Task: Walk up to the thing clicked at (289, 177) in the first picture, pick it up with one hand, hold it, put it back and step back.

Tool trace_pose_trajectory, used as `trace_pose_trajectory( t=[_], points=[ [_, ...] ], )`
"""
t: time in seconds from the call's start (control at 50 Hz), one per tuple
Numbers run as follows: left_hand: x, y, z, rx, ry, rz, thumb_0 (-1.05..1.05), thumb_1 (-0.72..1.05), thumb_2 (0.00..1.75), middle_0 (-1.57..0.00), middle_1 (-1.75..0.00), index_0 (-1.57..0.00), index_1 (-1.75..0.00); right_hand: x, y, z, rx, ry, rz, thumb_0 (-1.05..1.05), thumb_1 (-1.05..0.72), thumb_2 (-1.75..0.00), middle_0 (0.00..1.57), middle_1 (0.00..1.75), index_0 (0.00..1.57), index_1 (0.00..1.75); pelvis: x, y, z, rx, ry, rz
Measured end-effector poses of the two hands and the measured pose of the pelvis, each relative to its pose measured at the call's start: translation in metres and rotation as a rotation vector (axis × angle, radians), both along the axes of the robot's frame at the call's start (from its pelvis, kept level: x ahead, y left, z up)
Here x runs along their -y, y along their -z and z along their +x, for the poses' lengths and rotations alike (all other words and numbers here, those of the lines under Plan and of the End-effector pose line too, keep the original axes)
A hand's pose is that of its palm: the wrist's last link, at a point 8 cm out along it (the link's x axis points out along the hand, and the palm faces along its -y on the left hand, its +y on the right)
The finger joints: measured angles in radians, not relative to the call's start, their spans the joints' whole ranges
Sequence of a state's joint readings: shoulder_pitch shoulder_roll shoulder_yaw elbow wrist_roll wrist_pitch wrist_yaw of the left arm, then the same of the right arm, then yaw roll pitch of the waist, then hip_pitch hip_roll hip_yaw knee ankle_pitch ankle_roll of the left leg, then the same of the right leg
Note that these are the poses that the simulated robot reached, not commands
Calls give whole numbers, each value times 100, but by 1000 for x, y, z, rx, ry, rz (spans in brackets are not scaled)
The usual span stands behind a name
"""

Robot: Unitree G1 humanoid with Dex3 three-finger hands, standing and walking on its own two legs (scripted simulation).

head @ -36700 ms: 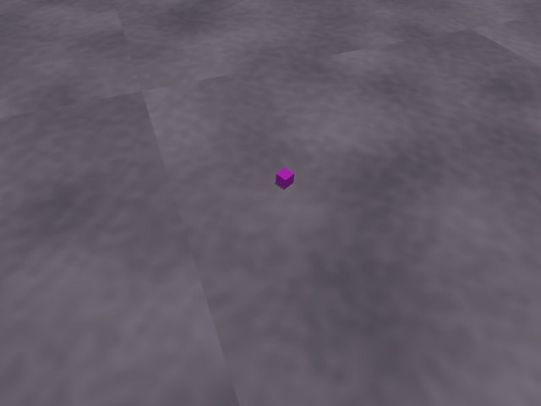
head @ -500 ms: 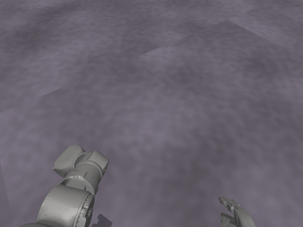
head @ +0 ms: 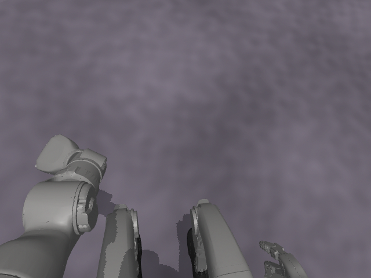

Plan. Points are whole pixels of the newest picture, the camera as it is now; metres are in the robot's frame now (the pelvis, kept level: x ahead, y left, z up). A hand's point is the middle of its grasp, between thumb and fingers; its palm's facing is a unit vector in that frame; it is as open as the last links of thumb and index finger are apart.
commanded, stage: crouch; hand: left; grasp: from above
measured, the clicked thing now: (75, 164) +0.39 +0.24 -0.17
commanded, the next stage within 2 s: lower in 1.20 s
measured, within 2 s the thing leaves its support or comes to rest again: neither
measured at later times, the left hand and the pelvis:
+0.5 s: hand (92, 169) +0.41 +0.23 -0.31, palm faces -0.17 -0.45 -0.88, open 9.3 cm; pelvis -0.02 +0.01 -0.16, yaw -3 degrees
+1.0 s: hand (98, 172) +0.41 +0.23 -0.39, palm faces -0.20 -0.40 -0.89, open 9.3 cm; pelvis -0.03 +0.00 -0.24, yaw -4 degrees
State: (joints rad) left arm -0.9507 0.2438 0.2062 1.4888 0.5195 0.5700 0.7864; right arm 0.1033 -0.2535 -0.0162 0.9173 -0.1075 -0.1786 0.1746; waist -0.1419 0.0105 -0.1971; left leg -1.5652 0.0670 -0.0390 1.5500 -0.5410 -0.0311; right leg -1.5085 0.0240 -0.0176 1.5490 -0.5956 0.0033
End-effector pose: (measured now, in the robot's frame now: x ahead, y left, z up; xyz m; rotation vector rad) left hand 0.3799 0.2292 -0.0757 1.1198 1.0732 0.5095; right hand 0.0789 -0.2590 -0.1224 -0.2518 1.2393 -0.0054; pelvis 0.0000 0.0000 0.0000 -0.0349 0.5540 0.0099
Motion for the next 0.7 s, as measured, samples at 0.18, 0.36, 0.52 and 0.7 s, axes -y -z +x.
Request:
trace_pose_trajectory(
  t=[0.18,0.36,0.52,0.7],
  points=[
    [-4,79,17,45,-17,-27,-2,6,48,-72,-47,-75,-49,-12,77,-39,-95,46,10,1,-90,-90,20,30,20,29,-1,70,-19,-73,13,-18],
    [-20,129,22,23,-72,-40,-2,6,45,-76,-44,-82,-37,-3,121,-66,-143,87,-16,1,-90,-90,20,30,20,29,-4,123,-17,-112,24,-28],
    [-9,187,31,-8,24,-58,-3,7,43,-78,-41,-84,-33,6,151,-74,-173,87,-37,0,-90,-90,19,30,20,29,-6,161,-19,-126,28,-39],
    [1,224,44,1,102,-10,-4,8,39,-82,-35,-86,-29,15,190,-78,-177,80,-16,0,-91,-90,19,30,20,29,-2,198,-21,-115,38,-24]
  ],
)
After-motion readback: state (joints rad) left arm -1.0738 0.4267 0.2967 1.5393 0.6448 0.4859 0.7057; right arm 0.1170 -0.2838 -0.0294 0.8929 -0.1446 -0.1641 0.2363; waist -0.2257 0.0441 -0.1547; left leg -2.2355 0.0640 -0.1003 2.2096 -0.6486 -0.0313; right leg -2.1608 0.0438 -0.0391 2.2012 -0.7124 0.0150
